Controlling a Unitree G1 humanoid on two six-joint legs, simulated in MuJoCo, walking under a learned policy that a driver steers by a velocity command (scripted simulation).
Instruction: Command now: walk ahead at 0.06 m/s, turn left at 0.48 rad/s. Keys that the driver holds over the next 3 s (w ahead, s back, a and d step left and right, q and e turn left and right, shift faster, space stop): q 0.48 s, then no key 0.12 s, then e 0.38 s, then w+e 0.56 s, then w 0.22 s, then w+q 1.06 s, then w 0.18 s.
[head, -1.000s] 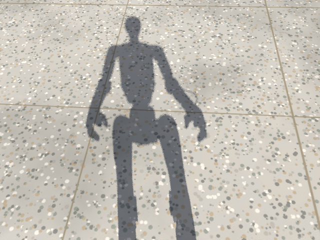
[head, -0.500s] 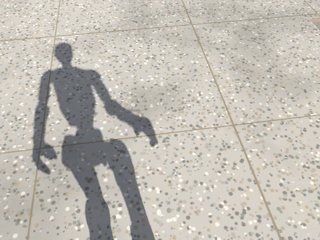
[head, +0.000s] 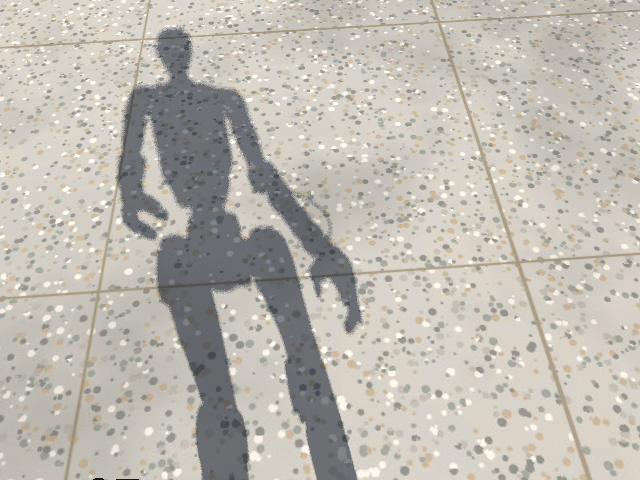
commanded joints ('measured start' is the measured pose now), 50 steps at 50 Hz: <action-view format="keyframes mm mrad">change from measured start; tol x16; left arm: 1 233 232 65 -21 -18 9 19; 26 104 138 64 -77 15 67 -1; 50 345 235 97 58 -5 29 -23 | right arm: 1 98 -117 -30 -82 -6 9 -17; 22 -185 -79 -7 -189 -10 59 67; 25 -138 -296 -53 -210 -27 29 41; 34 -221 -44 33 -168 -23 -2 3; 50 -285 -73 4 -162 -34 34 -24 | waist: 1 83 -230 -317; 5 38 -144 -89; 22 65 -140 -125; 25 61 340 -73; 28 78 123 -42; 46 99 81 -99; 49 129 -305 -44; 50 130 -161 -77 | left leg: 1 -286 -18 108 469 -308 -13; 10 -317 75 157 537 -10 -81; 23 18 87 265 -139 129 10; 25 99 495 -357 -370 358 162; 32 61 295 39 -293 697 172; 37 38 307 71 -306 503 149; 46 38 358 83 -139 632 151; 48 -164 209 215 131 298 35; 49 -351 31 271 252 -152 -13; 50 -382 74 182 402 -194 -13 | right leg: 1 456 -510 524 -151 586 -189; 6 221 -277 128 -230 395 -133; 22 180 -354 -57 -130 158 -113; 24 27 -272 -168 106 -45 15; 25 -244 -73 -214 305 -475 98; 31 -112 -72 -29 533 -213 85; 44 57 -38 -53 133 -315 39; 47 207 -63 20 -140 -52 -5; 49 278 -410 495 -229 513 -214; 50 323 -394 467 -239 362 -265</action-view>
